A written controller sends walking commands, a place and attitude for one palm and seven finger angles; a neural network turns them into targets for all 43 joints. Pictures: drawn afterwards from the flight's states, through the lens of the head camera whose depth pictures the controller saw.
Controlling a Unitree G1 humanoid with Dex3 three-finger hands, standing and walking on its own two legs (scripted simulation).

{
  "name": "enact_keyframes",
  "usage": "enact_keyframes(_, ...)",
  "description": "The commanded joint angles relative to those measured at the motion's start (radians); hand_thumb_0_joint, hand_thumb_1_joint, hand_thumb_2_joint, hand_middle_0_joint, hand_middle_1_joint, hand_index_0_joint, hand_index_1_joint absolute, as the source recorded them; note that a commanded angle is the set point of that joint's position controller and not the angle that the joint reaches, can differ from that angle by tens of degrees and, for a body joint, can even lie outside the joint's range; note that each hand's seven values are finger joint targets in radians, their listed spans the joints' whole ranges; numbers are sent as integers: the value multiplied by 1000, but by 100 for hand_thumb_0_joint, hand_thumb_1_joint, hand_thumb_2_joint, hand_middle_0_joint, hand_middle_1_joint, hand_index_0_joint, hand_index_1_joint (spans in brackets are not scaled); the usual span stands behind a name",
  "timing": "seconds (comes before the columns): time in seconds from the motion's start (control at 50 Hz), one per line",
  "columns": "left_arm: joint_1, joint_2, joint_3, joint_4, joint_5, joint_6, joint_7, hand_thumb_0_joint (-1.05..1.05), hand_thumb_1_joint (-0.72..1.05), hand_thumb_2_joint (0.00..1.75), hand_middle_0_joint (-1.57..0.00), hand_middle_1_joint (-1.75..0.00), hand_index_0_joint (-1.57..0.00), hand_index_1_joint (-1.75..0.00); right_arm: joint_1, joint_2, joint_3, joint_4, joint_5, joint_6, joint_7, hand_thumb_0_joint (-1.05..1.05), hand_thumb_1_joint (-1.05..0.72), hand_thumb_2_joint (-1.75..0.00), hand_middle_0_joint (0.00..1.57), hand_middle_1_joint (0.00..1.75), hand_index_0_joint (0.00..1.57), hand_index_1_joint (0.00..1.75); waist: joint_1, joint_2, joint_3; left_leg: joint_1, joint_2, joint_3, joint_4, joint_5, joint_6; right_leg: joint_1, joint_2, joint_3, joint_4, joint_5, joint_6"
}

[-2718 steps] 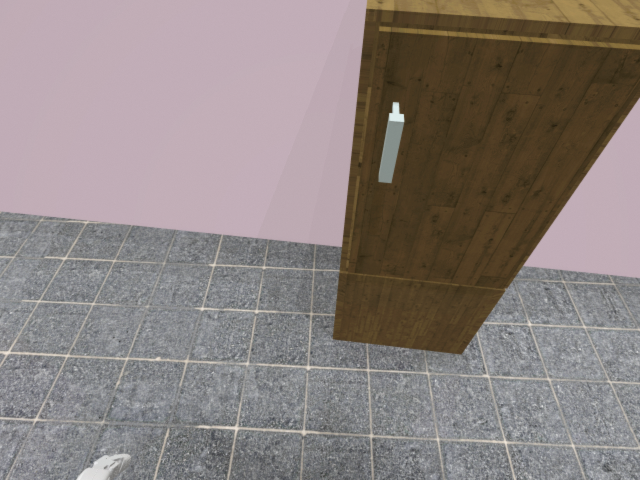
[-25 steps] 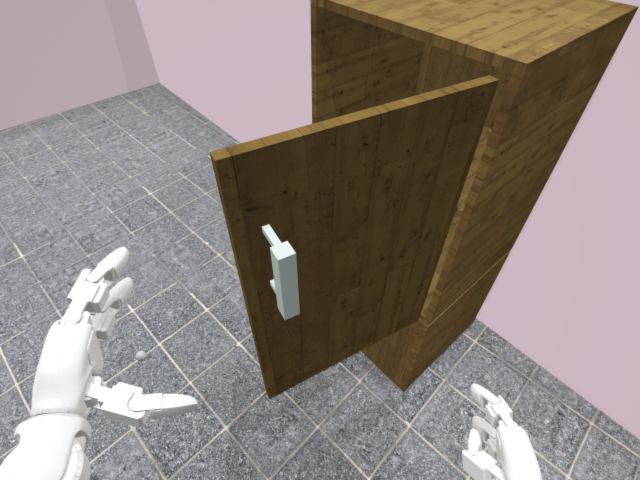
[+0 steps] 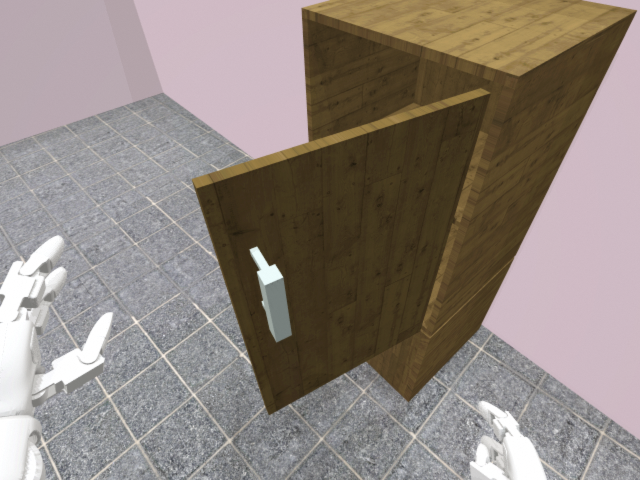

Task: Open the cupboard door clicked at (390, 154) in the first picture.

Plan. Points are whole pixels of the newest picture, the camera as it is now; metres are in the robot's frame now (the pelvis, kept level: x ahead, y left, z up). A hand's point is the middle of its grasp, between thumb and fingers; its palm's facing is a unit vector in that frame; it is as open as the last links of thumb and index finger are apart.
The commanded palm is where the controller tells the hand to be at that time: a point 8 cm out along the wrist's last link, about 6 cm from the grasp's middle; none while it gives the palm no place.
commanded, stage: draw the hand back to the body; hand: left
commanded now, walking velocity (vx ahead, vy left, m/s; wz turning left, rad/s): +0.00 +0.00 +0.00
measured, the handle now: (269, 294) +0.32 +0.11 +0.08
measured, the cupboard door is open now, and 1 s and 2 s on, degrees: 78 78 78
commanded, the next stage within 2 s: step back with the hand held close in 0.42 s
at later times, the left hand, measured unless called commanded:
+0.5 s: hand (82, 355) +0.18 +0.25 +0.15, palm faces +0.45 -0.80 -0.40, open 7.4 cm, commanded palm +0.13 +0.29 +0.17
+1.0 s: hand (40, 393) +0.14 +0.27 +0.15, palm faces +0.34 -0.79 -0.52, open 7.4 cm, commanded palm +0.08 +0.31 +0.17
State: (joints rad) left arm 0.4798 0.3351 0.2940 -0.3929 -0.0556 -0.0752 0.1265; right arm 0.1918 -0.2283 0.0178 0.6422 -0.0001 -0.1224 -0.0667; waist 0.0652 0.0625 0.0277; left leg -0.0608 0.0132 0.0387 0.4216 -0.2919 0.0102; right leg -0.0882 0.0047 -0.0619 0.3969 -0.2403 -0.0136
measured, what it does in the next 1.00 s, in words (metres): shifts its weight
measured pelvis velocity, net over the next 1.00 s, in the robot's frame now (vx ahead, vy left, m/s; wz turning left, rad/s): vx -0.07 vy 0.01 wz -0.03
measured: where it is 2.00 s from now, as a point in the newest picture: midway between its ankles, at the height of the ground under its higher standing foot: outside the picture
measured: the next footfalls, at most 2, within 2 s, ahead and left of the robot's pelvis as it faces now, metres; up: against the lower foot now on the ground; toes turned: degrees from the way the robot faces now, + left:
right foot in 1.68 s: -0.31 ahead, -0.10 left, +0.00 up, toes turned -6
left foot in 1.86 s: -0.13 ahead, +0.07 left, +0.00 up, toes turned -3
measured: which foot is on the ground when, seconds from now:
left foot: down 0.00-1.00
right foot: down 0.00-1.00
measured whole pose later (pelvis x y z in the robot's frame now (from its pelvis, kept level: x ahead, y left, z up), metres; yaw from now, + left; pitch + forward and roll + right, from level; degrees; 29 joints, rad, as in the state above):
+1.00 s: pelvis -0.07 +0.01 -0.01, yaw -2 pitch -1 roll +0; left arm 0.58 0.45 0.42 -0.52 -0.04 -0.16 0.14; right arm 0.18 -0.22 -0.02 0.56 0.02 -0.03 -0.08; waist -0.01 -0.02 0.06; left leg -0.28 0.00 0.08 0.51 -0.22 0.04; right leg -0.31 -0.01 -0.02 0.47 -0.15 0.01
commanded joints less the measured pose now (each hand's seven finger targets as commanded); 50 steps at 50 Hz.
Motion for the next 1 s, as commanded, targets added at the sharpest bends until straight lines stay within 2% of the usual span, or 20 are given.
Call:
enact_keyframes(0.0, -95, 189, 154, -226, 2, -75, 20, 0, 87, 88, -20, -30, -20, -30, -121, -96, -39, -161, -2, -45, -7, 0, -90, -90, 20, 30, 20, 30, 7, 21, -96, -21, 18, -23, -43, 385, -2, 55, -16, 42, -37, 286, -8)
enact_keyframes(0.02, -100, 206, 170, -221, 0, -75, 22, 0, 90, 90, -20, -30, -20, -30, -122, -99, -40, -157, -2, -45, -9, 0, -90, -90, 20, 30, 20, 30, 9, 23, -93, -20, 16, -22, -39, 386, -1, 58, -17, 44, -42, 296, -9)
enact_keyframes(0.06, -84, 161, 132, -187, -2, -71, 15, 0, 90, 90, -20, -30, -20, -30, -120, -98, -39, -158, -1, -38, -5, 0, -90, -90, 20, 30, 20, 30, 2, -7, -66, -27, 19, -24, -49, 374, 1, 44, -16, 38, -45, 279, -5)
enact_keyframes(0.1, -89, 156, 125, -179, -2, -72, 11, 0, 90, 90, -20, -30, -20, -30, -124, -102, -42, -159, 0, -35, -3, 0, -90, -90, 20, 30, 20, 30, 2, -16, -65, -24, 18, -21, -50, 355, 4, 39, -15, 41, -52, 268, -3)
enact_keyframes(0.28, -100, 189, 147, -223, 1, -84, 17, 0, 90, 90, -20, -30, -20, -30, -130, -96, -43, -159, -3, -40, -7, 0, -90, -90, 20, 30, 20, 30, 7, 2, -107, -8, 9, -19, -50, 336, 7, 59, -17, 49, -59, 269, -4)
enact_keyframes(0.34, -112, 189, 146, -215, 1, -82, 17, 0, 90, 90, -20, -30, -20, -30, -136, -94, -41, -155, -2, -44, -9, 0, -90, -90, 20, 30, 20, 30, 5, 20, -74, -18, 9, -17, -56, 304, 4, 45, -18, 50, -70, 240, -4)
enact_keyframes(0.44, -91, 174, 141, -160, -4, -82, 14, 0, 90, 90, -20, -30, -20, -30, -139, -92, -43, -151, 0, -42, -9, 0, -90, -90, 20, 30, 20, 30, 5, -28, -40, -27, 12, -17, -66, 259, 9, 25, -16, 51, -87, 193, -2)
enact_keyframes(0.5, -112, 167, 130, -161, -2, -90, 10, 0, 90, 90, -20, -30, -20, -30, -143, -95, -45, -151, 2, -43, -7, 0, -90, -90, 20, 30, 20, 30, 3, -20, -30, -27, 10, -16, -67, 221, 12, 8, -15, 56, -103, 140, -1)
enact_keyframes(0.52, -181, 223, 167, -233, -2, -101, 17, 0, 90, 90, -20, -30, -20, -30, -147, -100, -43, -155, 2, -50, -9, 0, -90, -90, 20, 30, 20, 30, 6, 15, -57, -20, 8, -21, -67, 218, 9, 25, -18, 61, -103, 138, -4)
enact_keyframes(0.54, -226, 324, 282, -250, -3, -136, 18, 0, 90, 90, -20, -30, -20, -30, -124, -119, -43, -181, 10, -30, -10, 0, -90, -90, 20, 30, 20, 30, -43, -26, 27, -90, 23, -36, -36, 138, 26, -106, -67, 173, -160, 168, -7)
enact_keyframes(0.56, -123, 248, 225, -178, 2, -139, 5, 0, 90, 90, -20, -30, -20, -30, -119, -102, -44, -163, 5, -14, -9, 0, -90, -90, 20, 30, 20, 30, -46, -70, -1, -76, 19, -40, -10, 131, 29, -109, -92, 173, -164, 173, -8)
enact_keyframes(0.58, -76, 227, 202, -169, 7, -134, 1, 0, 90, 90, -20, -30, -20, -30, -119, -105, -48, -173, 5, -3, -4, 0, -90, -90, 20, 30, 20, 30, -46, -102, -12, -67, 17, -37, 1, 147, 26, -111, -98, 171, -164, 187, -9)
enact_keyframes(0.6, -62, 212, 185, -177, 9, -134, -3, 0, 90, 90, -20, -30, -20, -30, -120, -108, -50, -180, 3, 6, -3, 0, -90, -90, 20, 30, 20, 30, -49, -94, -26, -70, 19, -30, 11, 159, 24, -119, -105, 172, -157, 203, -9)
enact_keyframes(0.62, -56, 216, 186, -202, 10, -141, -2, 0, 90, 90, -20, -30, -20, -30, -123, -113, -51, -183, 2, 9, -5, 0, -90, -90, 20, 30, 20, 30, -48, -36, -47, -78, 21, -34, 6, 181, 22, -102, -110, 158, -137, 233, -11)
enact_keyframes(0.64, -27, 203, 177, -198, 10, -142, 0, 0, 90, 90, -20, -30, -20, -30, -118, -113, -54, -187, 3, 13, -6, 0, -90, -90, 20, 30, 20, 30, -50, -15, -68, -74, 31, -33, 0, 203, 19, -101, -107, 153, -115, 255, -8)
enact_keyframes(0.74, 60, 244, 232, -253, 10, -145, 19, 0, 90, 90, -20, -30, -20, -30, -109, -114, -70, -216, 7, 37, -14, 0, -90, -90, 20, 30, 20, 30, -47, -30, -196, -102, 66, -48, -9, 365, 16, -11, -85, 112, 2, 419, 7)
enact_keyframes(0.8, 80, 266, 258, -297, 9, -146, 25, 0, 90, 90, -20, -30, -20, -30, -110, -111, -76, -239, 11, 49, -17, 0, -90, -90, 20, 30, 20, 30, -47, -61, -220, -136, 74, -56, 4, 403, 13, -2, -80, 110, 49, 473, 12)
enact_keyframes(0.82, 87, 278, 271, -304, 10, -147, 30, 0, 90, 90, -20, -30, -20, -30, -119, -111, -78, -235, 11, 52, -20, 0, -90, -90, 20, 30, 20, 30, -45, -32, -225, -153, 76, -64, -1, 396, 14, 8, -82, 108, 60, 469, 10)
enact_keyframes(0.94, 108, 255, 266, -331, 19, -157, 40, 0, 90, 90, -20, -30, -20, -30, -105, -117, -77, -250, 9, 44, -21, 0, -90, -90, 20, 30, 20, 30, -47, 36, -157, -337, 109, -103, -61, 180, 39, 9, -52, 106, 128, 290, 19)
enact_keyframes(0.98, 98, 242, 263, -328, 28, -163, 42, 0, 90, 90, -20, -30, -20, -30, -98, -128, -77, -255, 8, 36, -20, 0, -90, -90, 20, 30, 20, 30, -48, 68, -118, -463, 136, -128, -110, 8, 61, 41, -33, 100, 189, 196, 25)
